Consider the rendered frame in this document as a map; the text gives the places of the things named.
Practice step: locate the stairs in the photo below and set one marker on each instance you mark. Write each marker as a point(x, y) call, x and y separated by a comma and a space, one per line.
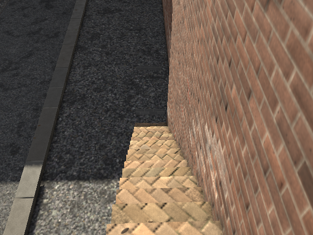
point(158, 195)

